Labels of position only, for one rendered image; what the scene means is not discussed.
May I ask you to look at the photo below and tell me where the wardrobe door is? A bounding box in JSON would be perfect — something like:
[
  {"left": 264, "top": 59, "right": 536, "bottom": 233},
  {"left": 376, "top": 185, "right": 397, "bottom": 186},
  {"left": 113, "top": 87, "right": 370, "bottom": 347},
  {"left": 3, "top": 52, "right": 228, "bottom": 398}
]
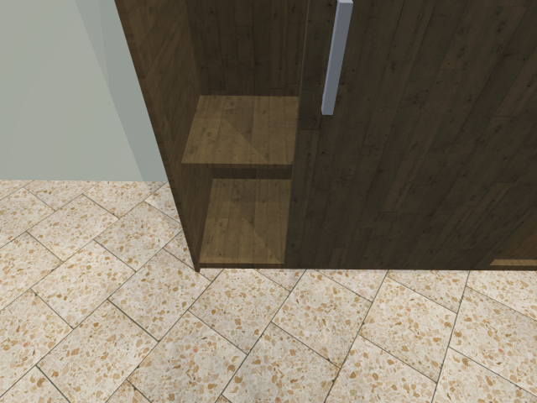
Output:
[
  {"left": 284, "top": 0, "right": 537, "bottom": 269},
  {"left": 496, "top": 218, "right": 537, "bottom": 259}
]

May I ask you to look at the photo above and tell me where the handle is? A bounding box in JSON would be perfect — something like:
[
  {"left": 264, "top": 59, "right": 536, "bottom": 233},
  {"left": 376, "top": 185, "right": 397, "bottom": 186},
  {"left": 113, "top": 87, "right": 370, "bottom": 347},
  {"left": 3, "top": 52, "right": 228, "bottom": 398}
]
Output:
[{"left": 321, "top": 0, "right": 353, "bottom": 115}]

